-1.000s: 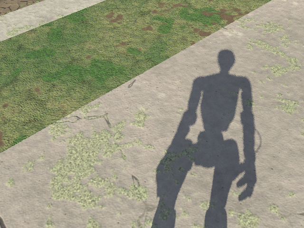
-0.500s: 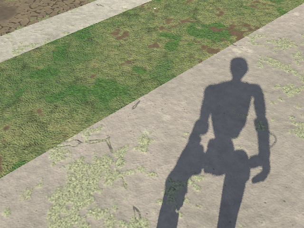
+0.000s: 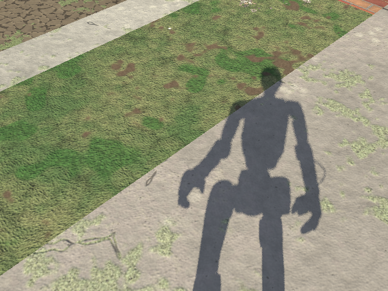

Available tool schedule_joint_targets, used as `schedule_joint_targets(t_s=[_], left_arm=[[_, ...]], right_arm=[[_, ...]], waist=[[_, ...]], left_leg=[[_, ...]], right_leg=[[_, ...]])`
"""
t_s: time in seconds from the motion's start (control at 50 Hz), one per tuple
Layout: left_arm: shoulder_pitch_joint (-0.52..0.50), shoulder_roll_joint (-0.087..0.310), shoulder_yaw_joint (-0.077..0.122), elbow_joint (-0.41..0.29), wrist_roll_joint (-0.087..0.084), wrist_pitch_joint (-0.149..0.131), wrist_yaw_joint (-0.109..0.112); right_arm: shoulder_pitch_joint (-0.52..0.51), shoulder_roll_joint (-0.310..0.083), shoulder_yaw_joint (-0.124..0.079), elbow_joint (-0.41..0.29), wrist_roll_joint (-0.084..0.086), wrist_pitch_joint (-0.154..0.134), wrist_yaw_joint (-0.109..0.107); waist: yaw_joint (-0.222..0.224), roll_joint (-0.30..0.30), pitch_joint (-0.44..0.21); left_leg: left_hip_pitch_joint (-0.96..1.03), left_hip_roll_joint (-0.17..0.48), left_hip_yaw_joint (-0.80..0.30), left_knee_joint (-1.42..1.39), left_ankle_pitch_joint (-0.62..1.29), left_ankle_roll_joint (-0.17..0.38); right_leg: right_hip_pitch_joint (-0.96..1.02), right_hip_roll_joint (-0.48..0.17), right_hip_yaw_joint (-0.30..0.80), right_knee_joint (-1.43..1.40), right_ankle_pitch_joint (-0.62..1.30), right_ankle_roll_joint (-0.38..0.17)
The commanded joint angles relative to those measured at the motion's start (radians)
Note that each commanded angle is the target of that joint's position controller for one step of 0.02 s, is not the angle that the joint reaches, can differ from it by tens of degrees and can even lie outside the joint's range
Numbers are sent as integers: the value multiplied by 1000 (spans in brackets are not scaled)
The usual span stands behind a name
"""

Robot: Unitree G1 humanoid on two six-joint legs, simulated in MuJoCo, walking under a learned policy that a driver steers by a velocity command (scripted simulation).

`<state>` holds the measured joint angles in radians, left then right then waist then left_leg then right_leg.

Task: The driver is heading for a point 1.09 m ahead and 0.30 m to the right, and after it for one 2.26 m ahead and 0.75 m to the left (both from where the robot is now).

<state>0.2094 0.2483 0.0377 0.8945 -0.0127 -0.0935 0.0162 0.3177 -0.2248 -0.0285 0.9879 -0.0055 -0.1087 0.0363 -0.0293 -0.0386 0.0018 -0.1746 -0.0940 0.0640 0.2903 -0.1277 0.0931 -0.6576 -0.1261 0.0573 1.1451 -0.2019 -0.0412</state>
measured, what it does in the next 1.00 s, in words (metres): walks ahead: right foot, then left foot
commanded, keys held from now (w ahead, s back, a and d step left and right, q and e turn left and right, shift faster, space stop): w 0.84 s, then w+e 0.16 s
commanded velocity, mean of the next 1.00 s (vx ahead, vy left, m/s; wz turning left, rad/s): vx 0.50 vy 0.00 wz -0.03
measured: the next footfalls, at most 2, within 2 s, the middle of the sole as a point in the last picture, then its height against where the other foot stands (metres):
right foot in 0.30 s outside the picture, level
left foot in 0.86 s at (175, 255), level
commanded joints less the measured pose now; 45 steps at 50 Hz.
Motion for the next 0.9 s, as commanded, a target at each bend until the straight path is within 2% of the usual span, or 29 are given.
schedule_joint_targets(t_s=[0.02, 0.08, 0.12, 0.18, 0.22, 0.26, 0.28, 0.3, 0.32, 0.34, 0.36, 0.38, 0.4, 0.42, 0.44, 0.46, 0.5, 0.56, 0.64, 0.72, 0.76, 0.8, 0.82, 0.84, 0.86, 0.88, 0.9], left_arm=[[34, 46, 14, -43, 13, 4, 7], [-92, 31, 9, -79, 7, -6, -1], [-161, 28, 5, -96, 0, -8, -10], [-241, 35, 1, -127, -8, -12, -28], [-260, 48, 3, -146, -10, -20, -42], [-198, 77, 15, -139, -9, -29, -49], [-96, 106, 33, -111, -7, -32, -47], [95, 166, 61, -56, -5, -34, -40], [264, 282, 89, -28, 16, -31, -35], [302, 252, 81, -11, 11, -24, -40], [235, 174, 56, -24, 6, -27, -41], [139, 133, 42, -48, 6, -25, -39], [60, 106, 31, -60, 9, -24, -44], [22, 78, 23, -64, 13, -26, -48], [14, 66, 20, -57, 18, -27, -52], [28, 68, 21, -45, 18, -29, -54], [64, 96, 29, -21, 18, -33, -48], [115, 114, 33, 4, 16, -24, -30], [167, 126, 33, 27, 7, -15, -16], [236, 134, 37, 67, 0, -3, -12], [245, 139, 42, 80, -3, 6, -7], [230, 151, 49, 83, -5, 15, -2], [211, 160, 51, 80, -5, 19, -2], [188, 163, 52, 75, -4, 24, -1], [181, 136, 41, 67, 2, 28, -3], [196, 98, 22, 40, 21, 25, -5], [328, -42, -14, 51, 3, 3, -16]], right_arm=[[-38, -130, -20, -53, 1, -18, -20], [25, -149, -23, -41, 12, -7, -34], [64, -163, -26, -29, 20, -2, -36], [113, -167, -29, -7, 26, 11, -37], [121, -172, -34, 0, 26, 21, -40], [98, -187, -39, -2, 26, 32, -42], [75, -184, -37, -9, 23, 37, -42], [66, -152, -24, -22, 12, 39, -41], [138, -62, 6, -50, 1, 24, -35], [180, -23, 20, -37, 17, -3, -29], [103, -141, -8, -50, 41, -22, -25], [19, -165, -15, -77, 51, -28, -25], [-21, -153, -17, -83, 40, -24, -31], [-26, -143, -25, -83, 26, -12, -37], [-6, -119, -25, -79, 23, 3, -37], [11, -95, -23, -73, 22, 15, -38], [-9, -87, -26, -84, 18, 29, -42], [-126, -87, -31, -124, 10, 30, -42], [-269, -66, -24, -163, 14, 22, -31], [-380, -67, -18, -200, 24, 15, -14], [-413, -73, -18, -221, 26, 8, -2], [-396, -90, -23, -226, 27, 0, 8], [-351, -108, -32, -216, 27, -2, 9], [-255, -135, -48, -189, 25, -4, 6], [-79, -184, -75, -135, 22, -4, -2], [110, -270, -96, -103, 8, -2, -15], [136, -298, -97, -89, 1, 1, -7]], waist=[[46, 77, 55], [2, 75, 53], [-25, 79, 58], [-51, 87, 80], [-45, 93, 83], [2, 114, 49], [61, 113, -9], [138, 85, -133], [150, -110, -308], [138, -263, -400], [136, -167, -279], [110, -103, -175], [77, -24, -103], [46, -22, -64], [23, -37, -48], [13, -37, -40], [3, -23, -13], [26, -11, 18], [67, -19, 47], [101, -20, 86], [99, -23, 97], [75, -34, 79], [46, -49, 48], [-10, -57, -11], [-85, -36, -114], [-134, 107, -276], [-59, 360, -400]], left_leg=[[-103, 279, -208, -205, 81, 170], [-33, 266, -173, -194, 100, 134], [11, 269, -159, -185, 84, 122], [112, 308, -171, -143, 66, 118], [176, 339, -186, -100, 81, 107], [200, 349, -187, -21, 208, 87], [188, 314, -154, 101, 378, 66], [91, 252, -102, 332, 429, 35], [-266, 126, -22, 738, 125, -33], [-511, 26, -115, 966, -414, -52], [-607, 94, -190, 1061, -384, -29], [-615, 149, -163, 1047, -291, -16], [-572, 191, -140, 984, -209, -21], [-518, 223, -141, 917, -157, -25], [-466, 234, -138, 884, -126, -31], [-442, 234, -128, 864, -110, -38], [-477, 239, -121, 808, -58, -52], [-566, 241, -117, 649, 73, -72], [-528, 210, -84, 414, 231, -73], [-544, 187, -72, 297, 215, -61], [-553, 183, -76, 261, 164, -42], [-491, 165, -63, 232, 91, -18], [-403, 140, -41, 224, 60, -4], [-256, 102, -8, 210, 54, 15], [3, 102, -19, 215, 77, 46], [332, 323, -275, 225, 78, 111], [603, 520, -735, 79, -110, 249]], right_leg=[[-27, -43, 1, -137, 157, 27], [-18, -14, -23, -372, 290, 31], [8, 11, -44, -471, 313, 38], [-3, 26, -45, -561, 264, 30], [6, 36, -44, -605, 189, 5], [117, 66, -67, -645, 117, -25], [262, 100, -96, -668, 105, -47], [525, 76, -64, -651, 128, -88], [937, -183, 302, -660, 95, -219], [1082, -295, 672, -822, -28, -309], [985, -261, 592, -843, -65, -257], [842, -225, 433, -855, 0, -218], [696, -180, 321, -893, 88, -198], [603, -139, 243, -928, 134, -180], [544, -114, 197, -959, 154, -173], [513, -100, 163, -979, 195, -180], [498, -93, 111, -1003, 279, -192], [537, -90, 69, -1021, 325, -187], [555, -63, 10, -1040, 270, -157], [662, -99, 9, -1015, 242, -154], [725, -129, 15, -980, 269, -147], [759, -145, 15, -929, 355, -132], [760, -141, 7, -878, 484, -121], [743, -114, -19, -769, 650, -104], [643, -57, -45, -563, 679, -77], [400, 24, -88, -216, 328, -40], [38, 196, -15, 85, -363, 4]])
